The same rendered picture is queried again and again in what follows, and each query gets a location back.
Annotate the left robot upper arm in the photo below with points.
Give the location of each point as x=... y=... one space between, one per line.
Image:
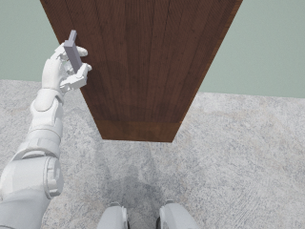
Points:
x=28 y=186

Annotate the robot left hand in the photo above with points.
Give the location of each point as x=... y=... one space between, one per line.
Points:
x=55 y=72

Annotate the robot left thigh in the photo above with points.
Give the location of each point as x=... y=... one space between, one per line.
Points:
x=115 y=217

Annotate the robot left forearm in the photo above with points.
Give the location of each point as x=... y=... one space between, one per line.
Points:
x=46 y=128

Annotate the cupboard door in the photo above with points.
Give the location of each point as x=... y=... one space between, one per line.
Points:
x=146 y=56

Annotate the handle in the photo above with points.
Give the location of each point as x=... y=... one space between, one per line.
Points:
x=72 y=52

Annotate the left robot shin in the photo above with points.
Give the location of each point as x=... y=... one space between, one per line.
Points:
x=114 y=204

